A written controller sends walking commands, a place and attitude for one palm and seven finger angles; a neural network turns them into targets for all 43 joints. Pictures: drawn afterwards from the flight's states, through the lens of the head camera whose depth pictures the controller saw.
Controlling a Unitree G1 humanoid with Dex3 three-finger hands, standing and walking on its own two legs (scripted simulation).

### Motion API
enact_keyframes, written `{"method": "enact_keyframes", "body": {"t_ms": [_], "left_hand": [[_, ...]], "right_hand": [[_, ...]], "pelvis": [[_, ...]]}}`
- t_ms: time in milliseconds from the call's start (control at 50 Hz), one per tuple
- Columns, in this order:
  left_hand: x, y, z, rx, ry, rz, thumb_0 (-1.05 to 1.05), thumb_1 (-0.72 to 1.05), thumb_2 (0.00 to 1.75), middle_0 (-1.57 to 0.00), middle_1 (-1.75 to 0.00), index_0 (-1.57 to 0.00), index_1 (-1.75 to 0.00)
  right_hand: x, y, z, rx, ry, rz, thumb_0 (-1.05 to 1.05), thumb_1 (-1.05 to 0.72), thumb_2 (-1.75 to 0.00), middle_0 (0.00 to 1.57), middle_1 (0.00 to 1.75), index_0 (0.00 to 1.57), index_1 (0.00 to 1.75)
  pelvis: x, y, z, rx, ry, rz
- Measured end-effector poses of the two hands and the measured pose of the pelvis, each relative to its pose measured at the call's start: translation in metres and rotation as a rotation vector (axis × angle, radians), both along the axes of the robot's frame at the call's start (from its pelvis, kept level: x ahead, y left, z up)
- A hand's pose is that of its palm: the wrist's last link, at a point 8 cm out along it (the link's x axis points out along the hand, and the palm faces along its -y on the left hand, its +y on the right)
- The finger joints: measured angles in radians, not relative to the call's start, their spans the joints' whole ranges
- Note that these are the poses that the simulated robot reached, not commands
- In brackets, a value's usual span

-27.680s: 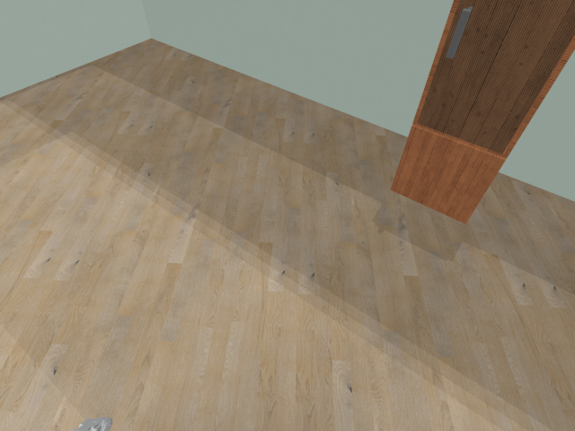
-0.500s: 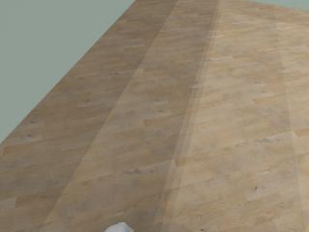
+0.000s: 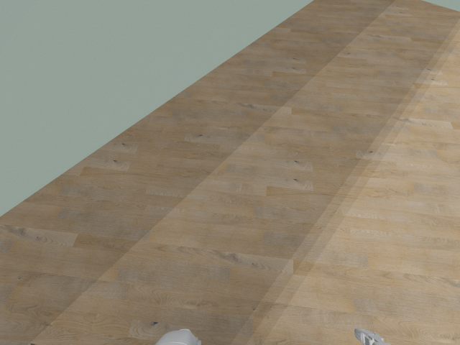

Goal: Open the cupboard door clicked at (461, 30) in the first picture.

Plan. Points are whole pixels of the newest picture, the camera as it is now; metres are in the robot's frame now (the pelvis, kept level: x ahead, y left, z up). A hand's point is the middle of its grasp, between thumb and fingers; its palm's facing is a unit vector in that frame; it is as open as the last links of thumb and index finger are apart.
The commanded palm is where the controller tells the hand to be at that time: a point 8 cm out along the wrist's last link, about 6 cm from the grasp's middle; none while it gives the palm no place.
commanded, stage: turn to face it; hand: left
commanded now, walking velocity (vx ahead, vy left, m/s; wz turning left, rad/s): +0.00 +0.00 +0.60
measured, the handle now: out of the picture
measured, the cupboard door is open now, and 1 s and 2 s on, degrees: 46 46 46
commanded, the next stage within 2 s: none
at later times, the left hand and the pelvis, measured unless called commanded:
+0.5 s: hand out of the picture +0.04 +0.18 -0.16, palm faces +0.31 -0.91 -0.26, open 7.4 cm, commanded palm none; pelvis +0.02 -0.04 +0.00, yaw +19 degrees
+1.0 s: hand out of the picture -0.02 +0.16 -0.15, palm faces +0.59 -0.74 -0.31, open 7.4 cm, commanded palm none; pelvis +0.03 -0.07 -0.01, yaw +38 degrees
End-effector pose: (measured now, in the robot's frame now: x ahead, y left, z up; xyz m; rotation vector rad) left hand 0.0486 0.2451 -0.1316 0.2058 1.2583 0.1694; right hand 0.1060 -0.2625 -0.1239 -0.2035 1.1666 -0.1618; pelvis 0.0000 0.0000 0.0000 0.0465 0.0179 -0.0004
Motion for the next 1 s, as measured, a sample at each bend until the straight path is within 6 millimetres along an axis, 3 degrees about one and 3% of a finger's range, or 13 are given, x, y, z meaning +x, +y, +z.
{"method": "enact_keyframes", "body": {"t_ms": [60, 120, 260, 360, 440, 520, 660, 840, 940, 1000], "left_hand": [[-0.018, 0.009, -0.017, -0.017, 0.032, 0.062, 0.00, 0.90, 0.90, -0.20, -0.30, -0.20, -0.30], [-0.026, 0.017, -0.023, -0.002, 0.061, 0.109, 0.01, 0.90, 0.90, -0.20, -0.30, -0.20, -0.30], [-0.009, 0.014, -0.001, 0.034, -0.047, 0.184, 0.01, 0.91, 0.90, -0.20, -0.29, -0.20, -0.30], [-0.006, -0.002, 0.006, 0.084, -0.122, 0.210, 0.00, 0.91, 0.90, -0.20, -0.29, -0.20, -0.30], [-0.020, -0.017, 0.010, 0.068, -0.104, 0.257, 0.00, 0.90, 0.90, -0.20, -0.29, -0.20, -0.30], [-0.035, -0.029, 0.005, 0.023, -0.086, 0.307, 0.00, 0.90, 0.90, -0.20, -0.30, -0.20, -0.30], [-0.074, -0.023, -0.025, -0.030, -0.036, 0.427, 0.00, 0.90, 0.90, -0.20, -0.30, -0.20, -0.30], [-0.085, -0.022, 0.002, 0.037, -0.072, 0.539, 0.01, 0.91, 0.90, -0.20, -0.29, -0.20, -0.30], [-0.093, -0.038, 0.008, 0.104, -0.105, 0.584, 0.00, 0.91, 0.90, -0.20, -0.29, -0.20, -0.30], [-0.105, -0.054, 0.013, 0.098, -0.083, 0.628, 0.00, 0.90, 0.90, -0.20, -0.29, -0.20, -0.30]], "right_hand": [[0.028, 0.009, -0.003, -0.022, -0.048, 0.073, 0.01, -0.91, -0.90, 0.19, 0.30, 0.20, 0.29], [0.039, 0.016, -0.002, -0.031, -0.060, 0.123, 0.01, -0.91, -0.90, 0.19, 0.30, 0.20, 0.29], [0.036, 0.011, -0.007, -0.016, 0.019, 0.193, 0.01, -0.90, -0.90, 0.20, 0.30, 0.20, 0.30], [0.046, -0.007, -0.024, 0.013, 0.048, 0.216, 0.01, -0.90, -0.90, 0.20, 0.30, 0.21, 0.30], [0.060, -0.011, -0.018, 0.010, 0.060, 0.247, 0.01, -0.90, -0.90, 0.20, 0.30, 0.20, 0.30], [0.075, -0.001, -0.005, 0.002, 0.050, 0.302, 0.01, -0.91, -0.90, 0.19, 0.30, 0.20, 0.29], [0.101, 0.030, -0.003, -0.040, -0.010, 0.440, 0.01, -0.91, -0.90, 0.19, 0.30, 0.20, 0.29], [0.100, 0.028, -0.005, -0.037, 0.066, 0.528, 0.01, -0.90, -0.90, 0.20, 0.30, 0.20, 0.30], [0.120, 0.019, -0.022, -0.010, 0.089, 0.563, 0.01, -0.90, -0.90, 0.20, 0.30, 0.21, 0.30], [0.135, 0.022, -0.020, -0.011, 0.093, 0.599, 0.01, -0.90, -0.90, 0.20, 0.30, 0.20, 0.30]], "pelvis": [[0.005, 0.006, -0.013, -0.028, 0.003, 0.042], [0.004, 0.002, -0.015, -0.028, -0.004, 0.078], [0.007, -0.018, -0.006, -0.058, -0.011, 0.175], [0.013, -0.040, -0.015, -0.036, -0.011, 0.238], [0.015, -0.044, -0.008, -0.030, -0.024, 0.297], [0.018, -0.043, -0.002, -0.013, -0.019, 0.349], [0.013, -0.033, -0.016, -0.039, -0.013, 0.442], [0.019, -0.051, -0.003, -0.061, -0.017, 0.552], [0.028, -0.069, -0.011, -0.036, -0.013, 0.614], [0.030, -0.072, -0.006, -0.030, -0.026, 0.662]]}}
